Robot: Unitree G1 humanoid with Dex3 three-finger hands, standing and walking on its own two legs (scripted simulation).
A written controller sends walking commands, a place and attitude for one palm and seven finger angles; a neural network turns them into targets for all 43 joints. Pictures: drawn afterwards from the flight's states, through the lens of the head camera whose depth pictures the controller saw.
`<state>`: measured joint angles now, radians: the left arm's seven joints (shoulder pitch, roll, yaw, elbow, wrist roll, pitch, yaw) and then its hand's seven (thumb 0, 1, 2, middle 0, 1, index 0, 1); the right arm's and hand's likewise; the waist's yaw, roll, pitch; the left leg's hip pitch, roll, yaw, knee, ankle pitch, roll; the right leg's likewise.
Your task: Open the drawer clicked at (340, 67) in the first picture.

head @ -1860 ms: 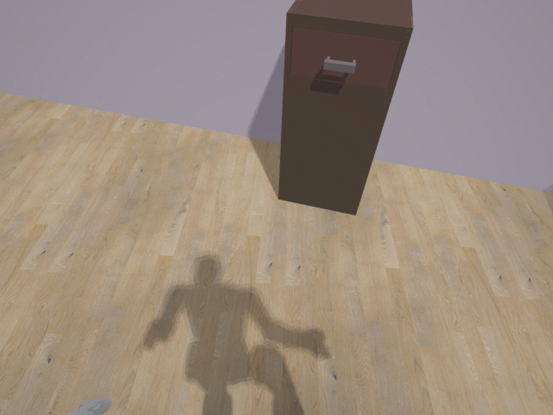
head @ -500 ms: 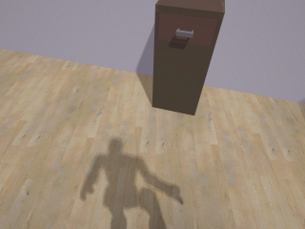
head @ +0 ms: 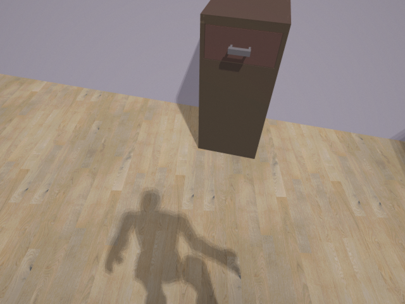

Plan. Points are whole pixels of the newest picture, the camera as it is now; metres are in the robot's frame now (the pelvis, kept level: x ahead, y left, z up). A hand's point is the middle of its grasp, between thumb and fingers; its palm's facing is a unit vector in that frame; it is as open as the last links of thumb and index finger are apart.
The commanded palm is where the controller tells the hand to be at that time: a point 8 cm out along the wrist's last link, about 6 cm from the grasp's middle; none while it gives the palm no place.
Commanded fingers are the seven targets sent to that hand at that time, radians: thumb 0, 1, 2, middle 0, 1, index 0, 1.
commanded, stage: walk to a spot facing it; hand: left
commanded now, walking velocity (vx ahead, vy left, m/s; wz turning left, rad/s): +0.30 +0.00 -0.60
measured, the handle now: (239, 49) +1.18 -0.09 -0.03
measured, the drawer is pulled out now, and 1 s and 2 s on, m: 0.00 0.00 0.00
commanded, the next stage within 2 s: turn to face it in 1.10 s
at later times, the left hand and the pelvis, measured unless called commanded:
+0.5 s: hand out of the picture +0.12 +0.12 -0.17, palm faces -0.17 -0.97 -0.18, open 7.4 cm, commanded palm none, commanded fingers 0.00 0.90 0.90 -0.20 -0.30 -0.20 -0.30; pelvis +0.12 -0.06 +0.00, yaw -14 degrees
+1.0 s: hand (166, 195) +0.46 +0.15 -0.18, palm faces -0.39 -0.90 -0.19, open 7.4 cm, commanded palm none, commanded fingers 0.00 0.90 0.90 -0.20 -0.30 -0.20 -0.30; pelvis +0.31 -0.01 +0.00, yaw -28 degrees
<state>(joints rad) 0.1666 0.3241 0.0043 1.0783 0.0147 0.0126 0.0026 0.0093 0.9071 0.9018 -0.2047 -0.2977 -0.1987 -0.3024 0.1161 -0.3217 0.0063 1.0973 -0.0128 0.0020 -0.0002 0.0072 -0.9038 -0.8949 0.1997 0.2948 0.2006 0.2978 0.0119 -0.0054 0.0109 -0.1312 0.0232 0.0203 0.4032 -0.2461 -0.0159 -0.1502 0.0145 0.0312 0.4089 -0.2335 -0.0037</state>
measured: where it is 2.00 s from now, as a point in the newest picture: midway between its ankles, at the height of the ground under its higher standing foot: (221, 288)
